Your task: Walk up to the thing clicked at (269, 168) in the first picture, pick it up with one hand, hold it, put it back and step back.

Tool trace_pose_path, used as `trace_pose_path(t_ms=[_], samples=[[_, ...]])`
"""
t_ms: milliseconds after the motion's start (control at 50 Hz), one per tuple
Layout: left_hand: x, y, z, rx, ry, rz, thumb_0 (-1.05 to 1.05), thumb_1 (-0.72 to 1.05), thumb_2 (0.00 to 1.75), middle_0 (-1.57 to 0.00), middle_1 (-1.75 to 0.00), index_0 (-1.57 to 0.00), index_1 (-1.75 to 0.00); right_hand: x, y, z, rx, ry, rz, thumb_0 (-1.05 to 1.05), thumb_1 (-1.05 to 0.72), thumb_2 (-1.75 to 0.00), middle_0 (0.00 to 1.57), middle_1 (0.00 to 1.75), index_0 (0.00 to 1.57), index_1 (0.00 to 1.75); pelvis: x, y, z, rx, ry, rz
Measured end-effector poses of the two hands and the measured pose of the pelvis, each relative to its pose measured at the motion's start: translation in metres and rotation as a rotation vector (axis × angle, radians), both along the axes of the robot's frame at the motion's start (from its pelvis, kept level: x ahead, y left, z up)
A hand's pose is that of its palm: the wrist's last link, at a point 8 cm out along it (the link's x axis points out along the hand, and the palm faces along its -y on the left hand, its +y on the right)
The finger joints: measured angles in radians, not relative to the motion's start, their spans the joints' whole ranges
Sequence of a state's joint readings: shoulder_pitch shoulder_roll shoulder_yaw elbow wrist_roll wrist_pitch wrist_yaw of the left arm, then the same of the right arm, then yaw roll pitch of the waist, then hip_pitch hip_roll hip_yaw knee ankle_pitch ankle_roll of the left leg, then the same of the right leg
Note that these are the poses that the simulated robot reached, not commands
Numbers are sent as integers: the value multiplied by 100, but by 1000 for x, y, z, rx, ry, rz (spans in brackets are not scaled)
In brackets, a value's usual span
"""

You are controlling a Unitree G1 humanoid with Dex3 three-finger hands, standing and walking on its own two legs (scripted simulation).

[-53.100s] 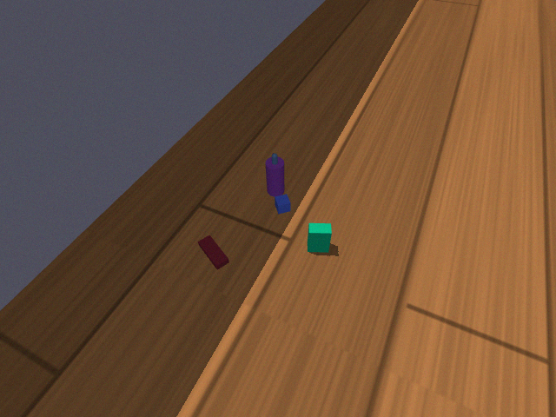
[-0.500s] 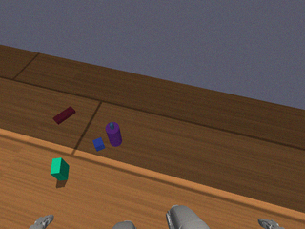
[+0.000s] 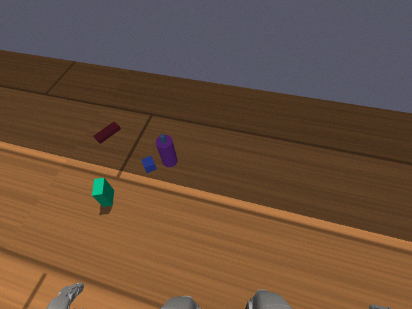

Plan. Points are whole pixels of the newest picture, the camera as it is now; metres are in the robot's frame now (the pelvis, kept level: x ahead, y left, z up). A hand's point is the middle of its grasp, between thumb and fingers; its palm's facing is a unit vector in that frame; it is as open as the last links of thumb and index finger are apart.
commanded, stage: step back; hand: left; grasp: from the side
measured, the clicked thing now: (166, 148) +0.89 +0.27 -0.64
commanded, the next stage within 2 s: stand in 1.48 s
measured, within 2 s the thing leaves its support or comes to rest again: neither
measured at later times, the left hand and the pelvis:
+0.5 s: hand out of the picture -0.11 +0.25 -0.14, palm faces -0.03 -0.91 -0.40, open 7.4 cm; pelvis -0.16 -0.01 +0.00, yaw -3 degrees
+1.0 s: hand out of the picture -0.06 +0.26 -0.14, palm faces +0.01 -0.92 -0.38, open 7.4 cm; pelvis -0.15 -0.01 +0.00, yaw +0 degrees
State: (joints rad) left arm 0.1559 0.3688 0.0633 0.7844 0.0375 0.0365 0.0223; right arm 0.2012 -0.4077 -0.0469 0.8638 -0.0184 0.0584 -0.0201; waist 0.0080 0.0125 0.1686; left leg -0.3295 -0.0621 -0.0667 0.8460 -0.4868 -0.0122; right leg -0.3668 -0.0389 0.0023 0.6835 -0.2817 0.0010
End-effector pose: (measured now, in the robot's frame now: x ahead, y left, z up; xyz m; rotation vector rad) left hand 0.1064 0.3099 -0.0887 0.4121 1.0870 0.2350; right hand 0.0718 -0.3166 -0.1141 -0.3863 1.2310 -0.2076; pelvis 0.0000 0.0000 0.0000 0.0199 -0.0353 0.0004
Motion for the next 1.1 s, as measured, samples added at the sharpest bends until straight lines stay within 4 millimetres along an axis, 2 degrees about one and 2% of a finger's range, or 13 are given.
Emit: trace_pose_path(t_ms=[60,180,280,380,460,560,640,720,820,900,980,1100], samples=[[-10,9,-10,-14,-35,1,1,90,89,-21,-30,-21,-30,-23,9,-2,-10,14,15,1,-90,-89,20,30,20,30,-25,6,-7,14,-14,18],[-51,8,-12,-44,-1,18,1,90,89,-21,-30,-20,-30,-60,19,15,1,-24,26,1,-90,-89,20,30,20,30,-66,6,3,-26,-16,0],[-101,1,-14,-49,41,-1,1,90,89,-20,-30,-20,-30,-76,11,21,-4,-100,24,1,-90,-89,20,31,20,30,-101,0,4,-37,-4,-36],[-159,-12,-20,-30,96,-12,1,90,89,-20,-30,-20,-30,-99,-8,10,7,-161,4,1,-90,-89,20,31,20,30,-136,-11,-6,-58,-18,-69],[-203,-17,-13,-33,132,20,1,90,89,-21,-30,-20,-30,-133,-12,9,22,-116,-28,1,-90,-89,20,30,20,30,-152,-14,2,-26,-19,-72],[-229,-7,-5,-25,118,66,1,90,89,-21,-30,-21,-30,-176,-12,5,22,-17,-23,1,-90,-89,20,30,20,30,-163,-9,6,-16,-10,-31],[-237,11,-8,-26,96,90,1,90,89,-21,-30,-21,-30,-197,-3,3,16,55,-3,1,-90,-89,20,30,20,30,-167,1,3,-21,-4,13],[-240,24,-14,-35,129,90,1,90,89,-21,-30,-20,-30,-202,13,8,20,37,-15,1,-90,-89,20,30,20,30,-169,11,4,-1,-9,5],[-222,25,-13,-49,132,57,1,90,89,-20,-30,-20,-30,-200,22,18,28,-13,-28,1,-90,-89,20,30,20,30,-164,9,10,-10,-7,-6],[-199,15,-12,-54,96,36,1,90,89,-20,-30,-20,-30,-191,15,15,31,-26,-38,1,-90,-89,20,31,20,30,-157,3,9,-15,-9,-10],[-181,1,-13,-53,44,38,1,90,89,-20,-30,-20,-30,-172,7,5,35,-21,-39,1,-90,-89,20,30,20,30,-148,-5,3,-42,-12,2],[-161,-10,-13,-87,14,43,1,90,89,-21,-30,-20,-30,-139,11,5,34,-40,-2,1,-90,-89,20,30,20,30,-134,0,5,-22,-3,18]])
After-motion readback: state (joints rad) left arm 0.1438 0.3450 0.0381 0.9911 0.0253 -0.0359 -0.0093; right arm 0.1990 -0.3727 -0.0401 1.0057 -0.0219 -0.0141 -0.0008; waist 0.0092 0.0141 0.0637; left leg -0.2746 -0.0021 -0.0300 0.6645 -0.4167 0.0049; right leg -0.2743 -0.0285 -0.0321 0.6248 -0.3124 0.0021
